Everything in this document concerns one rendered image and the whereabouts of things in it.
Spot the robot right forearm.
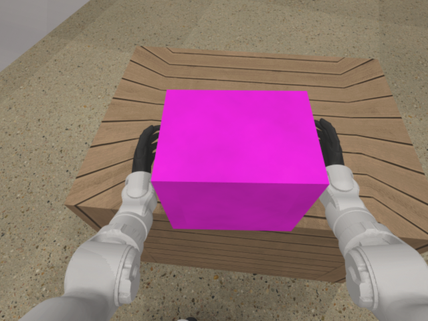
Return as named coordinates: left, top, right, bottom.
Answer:
left=319, top=165, right=428, bottom=271

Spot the right robot hand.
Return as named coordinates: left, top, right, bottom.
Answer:
left=314, top=118, right=344, bottom=167

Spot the right robot upper arm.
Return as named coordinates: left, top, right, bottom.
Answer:
left=345, top=243, right=428, bottom=321

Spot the left robot hand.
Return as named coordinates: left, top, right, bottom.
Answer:
left=132, top=125, right=161, bottom=173

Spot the carton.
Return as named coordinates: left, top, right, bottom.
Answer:
left=151, top=90, right=330, bottom=231

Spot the robot left forearm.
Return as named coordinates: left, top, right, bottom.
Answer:
left=64, top=171, right=157, bottom=293

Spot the pedestal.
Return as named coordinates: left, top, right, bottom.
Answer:
left=64, top=46, right=428, bottom=284

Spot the left robot upper arm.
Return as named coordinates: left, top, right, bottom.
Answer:
left=18, top=241, right=140, bottom=321

